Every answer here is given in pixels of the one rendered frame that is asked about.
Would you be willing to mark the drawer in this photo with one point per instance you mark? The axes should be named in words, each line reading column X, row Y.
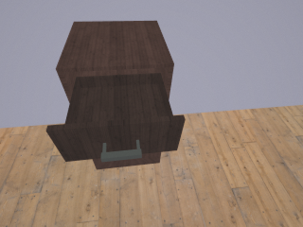
column 117, row 110

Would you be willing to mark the cabinet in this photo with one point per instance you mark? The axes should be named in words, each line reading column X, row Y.
column 110, row 48

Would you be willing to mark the handle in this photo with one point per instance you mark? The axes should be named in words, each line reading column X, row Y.
column 120, row 155

